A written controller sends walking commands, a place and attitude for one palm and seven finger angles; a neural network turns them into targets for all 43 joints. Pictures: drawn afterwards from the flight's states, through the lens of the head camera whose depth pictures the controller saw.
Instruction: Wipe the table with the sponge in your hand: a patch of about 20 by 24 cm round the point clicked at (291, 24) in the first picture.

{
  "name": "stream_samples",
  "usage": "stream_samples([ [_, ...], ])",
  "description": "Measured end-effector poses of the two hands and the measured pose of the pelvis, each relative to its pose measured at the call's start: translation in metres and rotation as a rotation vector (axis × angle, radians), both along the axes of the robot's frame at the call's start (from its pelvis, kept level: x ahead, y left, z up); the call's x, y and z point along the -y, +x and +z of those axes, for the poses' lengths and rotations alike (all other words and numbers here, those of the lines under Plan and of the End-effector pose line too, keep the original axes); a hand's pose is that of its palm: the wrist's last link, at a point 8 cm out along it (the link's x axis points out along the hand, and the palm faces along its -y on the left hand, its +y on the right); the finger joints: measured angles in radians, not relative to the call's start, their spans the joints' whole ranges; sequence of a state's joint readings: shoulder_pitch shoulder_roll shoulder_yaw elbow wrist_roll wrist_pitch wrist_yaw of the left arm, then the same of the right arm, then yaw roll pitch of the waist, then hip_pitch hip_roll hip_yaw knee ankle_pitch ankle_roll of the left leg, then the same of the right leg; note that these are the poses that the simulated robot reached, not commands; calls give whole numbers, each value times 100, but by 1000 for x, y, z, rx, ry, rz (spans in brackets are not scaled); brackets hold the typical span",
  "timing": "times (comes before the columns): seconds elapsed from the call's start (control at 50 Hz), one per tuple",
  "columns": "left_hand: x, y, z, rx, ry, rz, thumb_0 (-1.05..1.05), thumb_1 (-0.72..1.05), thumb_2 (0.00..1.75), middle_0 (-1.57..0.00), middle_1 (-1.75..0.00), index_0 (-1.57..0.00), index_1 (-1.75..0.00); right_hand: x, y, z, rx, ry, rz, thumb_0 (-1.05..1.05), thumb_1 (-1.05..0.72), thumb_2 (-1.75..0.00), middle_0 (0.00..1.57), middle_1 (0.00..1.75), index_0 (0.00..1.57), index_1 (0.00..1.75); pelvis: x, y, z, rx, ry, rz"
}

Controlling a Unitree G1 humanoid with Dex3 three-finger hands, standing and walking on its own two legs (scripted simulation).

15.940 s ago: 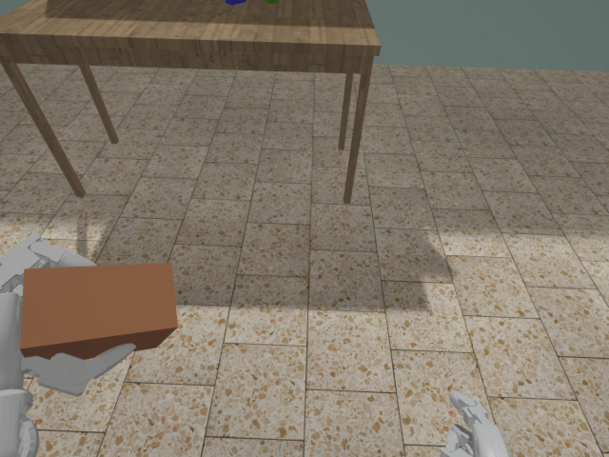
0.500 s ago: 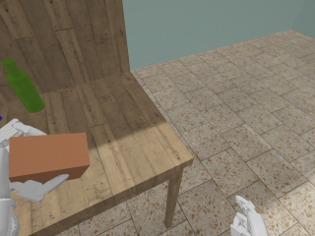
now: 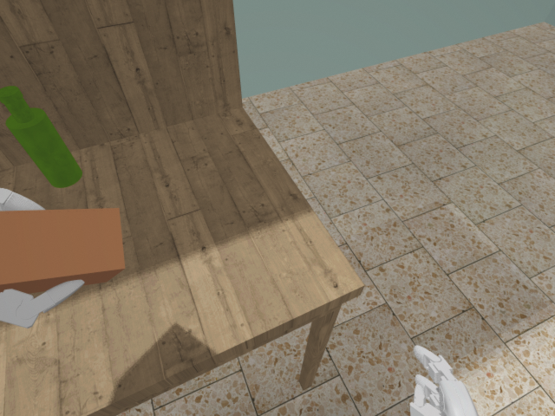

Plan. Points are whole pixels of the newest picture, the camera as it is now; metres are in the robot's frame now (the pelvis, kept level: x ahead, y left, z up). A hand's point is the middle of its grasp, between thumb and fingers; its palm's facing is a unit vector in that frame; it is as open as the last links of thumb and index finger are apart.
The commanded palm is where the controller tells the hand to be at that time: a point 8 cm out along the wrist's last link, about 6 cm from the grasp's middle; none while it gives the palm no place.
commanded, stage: look again from close up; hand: left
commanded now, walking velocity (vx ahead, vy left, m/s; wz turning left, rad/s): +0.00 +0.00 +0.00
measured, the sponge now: (72, 251) +0.25 +0.24 +0.16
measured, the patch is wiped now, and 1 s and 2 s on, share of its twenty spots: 0.00 0.00 0.00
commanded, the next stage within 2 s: shuffle to correct the standing spot in 0.06 s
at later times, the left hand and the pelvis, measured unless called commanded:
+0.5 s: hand (6, 275) +0.22 +0.29 +0.17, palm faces +0.40 -0.80 -0.44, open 10.2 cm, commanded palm +0.15 +0.31 +0.18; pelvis +0.00 +0.02 +0.00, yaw +2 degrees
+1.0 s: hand (47, 362) +0.14 +0.22 +0.15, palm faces +0.37 -0.86 -0.34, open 10.2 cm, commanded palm +0.09 +0.25 +0.18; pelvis -0.06 -0.04 -0.01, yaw +3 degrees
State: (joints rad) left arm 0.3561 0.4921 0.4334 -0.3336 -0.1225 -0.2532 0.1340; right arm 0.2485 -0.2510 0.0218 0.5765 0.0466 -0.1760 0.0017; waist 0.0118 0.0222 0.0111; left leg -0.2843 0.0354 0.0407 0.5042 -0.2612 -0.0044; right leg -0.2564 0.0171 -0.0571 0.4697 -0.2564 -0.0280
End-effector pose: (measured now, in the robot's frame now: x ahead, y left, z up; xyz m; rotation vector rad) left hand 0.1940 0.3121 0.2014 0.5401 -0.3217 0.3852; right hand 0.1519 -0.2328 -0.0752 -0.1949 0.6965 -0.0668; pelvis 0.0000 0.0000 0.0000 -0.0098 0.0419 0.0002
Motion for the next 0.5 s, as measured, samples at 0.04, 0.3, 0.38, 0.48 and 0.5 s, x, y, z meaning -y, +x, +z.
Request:
stream_samples([
  [0.04,3,-4,-26,-93,-59,-19,-2,-51,100,-71,-135,-74,-134,-3,2,-2,-11,-6,1,1,-90,-90,20,30,20,30,-7,6,0,-5,3,4],
  [0.3,-35,-3,-23,31,-45,-9,-2,-51,100,-71,-135,-74,-134,-47,45,13,-27,-89,146,1,-90,-90,20,30,20,30,-30,9,-3,-3,-1,62],
  [0.38,-27,-8,-5,85,13,-59,-2,-51,100,-71,-135,-74,-134,-62,53,17,22,-46,154,1,-90,-90,20,30,20,30,-33,5,-3,-13,14,49],
  [0.48,-22,-15,-13,8,14,-46,-2,-51,100,-71,-135,-74,-134,-65,48,12,24,8,130,1,-90,-90,20,30,20,30,-25,-2,-4,-22,32,27],
  [0.5,-20,-16,-17,-14,2,-37,-2,-51,100,-71,-135,-74,-134,-63,45,10,18,14,126,1,-90,-90,20,30,20,30,-22,-4,-4,-21,33,25],
])
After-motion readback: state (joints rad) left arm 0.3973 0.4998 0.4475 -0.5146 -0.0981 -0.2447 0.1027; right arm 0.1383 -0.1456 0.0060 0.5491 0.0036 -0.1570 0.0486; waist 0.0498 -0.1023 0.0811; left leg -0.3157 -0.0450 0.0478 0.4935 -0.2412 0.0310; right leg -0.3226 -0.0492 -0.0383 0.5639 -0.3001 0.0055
